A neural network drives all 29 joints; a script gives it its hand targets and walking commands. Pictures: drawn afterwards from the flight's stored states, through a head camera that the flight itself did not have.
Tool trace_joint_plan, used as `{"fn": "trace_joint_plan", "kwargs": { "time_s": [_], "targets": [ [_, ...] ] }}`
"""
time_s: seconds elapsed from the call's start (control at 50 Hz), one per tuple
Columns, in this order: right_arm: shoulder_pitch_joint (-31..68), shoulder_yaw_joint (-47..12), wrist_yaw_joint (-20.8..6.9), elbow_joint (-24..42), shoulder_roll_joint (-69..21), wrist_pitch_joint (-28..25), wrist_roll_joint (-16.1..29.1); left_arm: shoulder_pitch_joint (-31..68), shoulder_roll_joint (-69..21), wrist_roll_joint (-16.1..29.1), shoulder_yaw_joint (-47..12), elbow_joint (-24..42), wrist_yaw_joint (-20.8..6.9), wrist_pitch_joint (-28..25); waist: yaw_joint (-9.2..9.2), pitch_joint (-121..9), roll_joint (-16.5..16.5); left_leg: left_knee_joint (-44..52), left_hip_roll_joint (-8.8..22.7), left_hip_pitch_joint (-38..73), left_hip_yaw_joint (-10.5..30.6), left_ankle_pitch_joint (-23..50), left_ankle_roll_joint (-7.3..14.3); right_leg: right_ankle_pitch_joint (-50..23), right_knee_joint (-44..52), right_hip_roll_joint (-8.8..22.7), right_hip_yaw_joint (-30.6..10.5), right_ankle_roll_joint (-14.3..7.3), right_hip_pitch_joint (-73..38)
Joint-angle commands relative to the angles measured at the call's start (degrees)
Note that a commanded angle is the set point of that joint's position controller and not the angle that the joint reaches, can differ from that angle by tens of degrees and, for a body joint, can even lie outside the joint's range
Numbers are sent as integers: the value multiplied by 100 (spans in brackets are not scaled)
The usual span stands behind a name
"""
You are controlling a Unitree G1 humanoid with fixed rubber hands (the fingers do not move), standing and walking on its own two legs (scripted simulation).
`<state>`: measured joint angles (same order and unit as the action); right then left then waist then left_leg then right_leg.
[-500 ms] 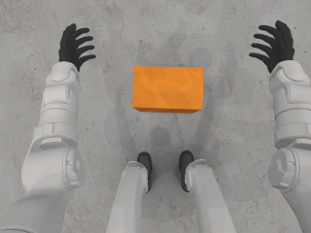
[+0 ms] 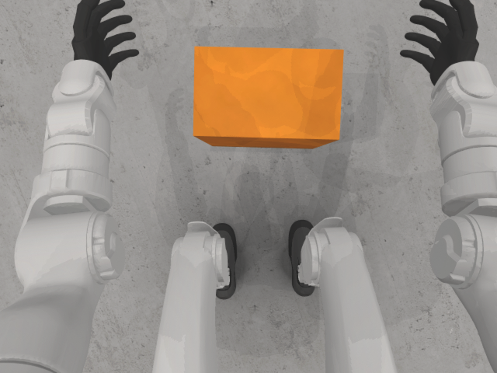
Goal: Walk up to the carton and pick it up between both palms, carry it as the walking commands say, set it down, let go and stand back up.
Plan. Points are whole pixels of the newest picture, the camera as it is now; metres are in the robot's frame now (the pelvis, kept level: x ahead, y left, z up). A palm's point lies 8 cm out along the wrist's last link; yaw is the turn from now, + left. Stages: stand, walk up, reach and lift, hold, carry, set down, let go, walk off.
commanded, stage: reach and lift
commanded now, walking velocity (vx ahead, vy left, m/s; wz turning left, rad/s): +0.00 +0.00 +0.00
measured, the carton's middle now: (265, 107) +0.52 -0.01 -0.40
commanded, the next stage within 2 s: none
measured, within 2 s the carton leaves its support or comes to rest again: neither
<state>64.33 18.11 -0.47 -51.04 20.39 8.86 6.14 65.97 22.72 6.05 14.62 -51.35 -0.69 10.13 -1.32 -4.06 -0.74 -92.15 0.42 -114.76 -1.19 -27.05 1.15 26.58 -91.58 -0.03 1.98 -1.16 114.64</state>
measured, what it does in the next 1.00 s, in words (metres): lowers itself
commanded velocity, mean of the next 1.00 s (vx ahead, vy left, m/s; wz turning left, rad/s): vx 0.00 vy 0.00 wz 0.00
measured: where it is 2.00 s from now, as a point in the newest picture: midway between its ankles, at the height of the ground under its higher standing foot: (263, 272)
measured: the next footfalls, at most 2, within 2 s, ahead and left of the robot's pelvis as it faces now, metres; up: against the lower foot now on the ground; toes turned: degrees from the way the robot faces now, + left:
none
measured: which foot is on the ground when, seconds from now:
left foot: down 0.00-1.00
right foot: down 0.00-1.00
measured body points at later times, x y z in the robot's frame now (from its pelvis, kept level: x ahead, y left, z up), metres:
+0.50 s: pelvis -0.02 +0.00 -0.12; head +0.34 +0.00 +0.16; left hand +0.54 +0.22 -0.27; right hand +0.52 -0.23 -0.27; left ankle +0.09 +0.11 -0.49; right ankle +0.09 -0.11 -0.49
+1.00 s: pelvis -0.02 +0.00 -0.17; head +0.34 +0.00 +0.08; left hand +0.53 +0.22 -0.34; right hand +0.52 -0.23 -0.34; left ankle +0.09 +0.11 -0.49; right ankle +0.09 -0.11 -0.49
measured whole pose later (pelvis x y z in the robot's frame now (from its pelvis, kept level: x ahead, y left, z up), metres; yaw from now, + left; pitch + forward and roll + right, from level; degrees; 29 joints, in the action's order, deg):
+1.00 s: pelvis -0.02 +0.00 -0.17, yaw +1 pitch +34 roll +0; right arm 78.3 6.5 5.6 -62.0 24.5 3.6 15.7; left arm 79.9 26.8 17.0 3.6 -63.5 4.6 4.4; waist -1.5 22.4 0.0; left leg -129.2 1.3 -129.5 -2.5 -33.6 2.3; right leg 33.2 -129.1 1.0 1.9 -2.0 129.9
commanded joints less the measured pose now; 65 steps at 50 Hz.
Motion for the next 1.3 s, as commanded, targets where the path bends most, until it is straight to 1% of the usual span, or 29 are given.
{"fn": "trace_joint_plan", "kwargs": {
  "time_s": [0.0,0.12,0.2,0.32,0.44,0.66,0.72,0.8,0.86,1.1,1.28],
  "targets": [
    [1482,-19,61,732,1050,-67,182,1492,998,178,-31,718,58,-55,-58,-6556,-105,158,-276,3506,86,1858,-254,-2110,267,-244,-56,275,-3241],
    [1813,-79,73,364,1022,-12,208,1794,1003,248,-97,407,41,-23,-26,-5769,-83,-338,-193,2840,74,1293,-238,-1463,-209,-188,-46,259,-2530],
    [2036,-141,114,124,1071,-62,222,2002,1064,230,-125,207,67,-72,-21,-5551,-111,-694,-151,2658,72,1107,-232,-1209,-571,-154,-35,256,-2258],
    [2259,-275,250,-79,1152,-214,331,2219,1138,320,-280,2,174,-191,-46,-5493,-110,-1254,-122,2500,62,1154,-220,-1245,-1138,-114,-53,257,-2120],
    [2415,-449,370,-284,1152,-375,462,2380,1119,485,-482,-262,275,-345,-57,-5166,-55,-1770,-80,2234,72,1185,-188,-1282,-1657,-62,-116,241,-1955],
    [2704,-842,508,-582,1298,-603,763,2743,1261,828,-833,-649,447,-634,-35,-4718,-16,-2506,22,2058,113,1165,-152,-1198,-2442,66,-200,175,-1885],
    [2760,-924,533,-542,1349,-643,852,2835,1309,930,-911,-603,480,-683,-46,-4870,-41,-2647,33,2154,108,1236,-154,-1278,-2595,77,-204,165,-1999],
    [2798,-992,583,-432,1395,-661,943,2878,1355,1043,-961,-508,528,-696,-49,-5133,-43,-2771,27,2273,79,1300,-143,-1379,-2725,73,-210,158,-2194],
    [2801,-1027,611,-414,1379,-653,971,2872,1354,1088,-971,-511,545,-689,-44,-5078,-28,-2806,15,2208,61,1266,-134,-1377,-2767,64,-224,152,-2227],
    [2723,-1094,573,-855,1081,-647,869,2756,1090,1039,-1040,-1001,480,-714,-65,-4068,-27,-2669,-38,1681,127,1010,-135,-1135,-2688,19,-222,117,-1777],
    [2924,-1171,641,-884,910,-711,893,2956,900,1034,-1163,-976,561,-773,-71,-4258,-36,-2587,-87,1738,132,1028,-125,-1186,-2602,-35,-212,117,-1941]
  ]
}}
